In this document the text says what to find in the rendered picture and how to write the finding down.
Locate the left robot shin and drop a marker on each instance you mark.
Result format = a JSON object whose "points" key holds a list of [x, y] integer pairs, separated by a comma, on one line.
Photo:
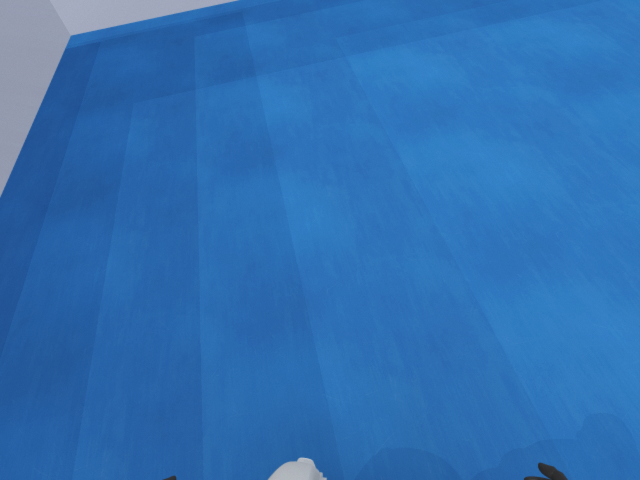
{"points": [[306, 460]]}

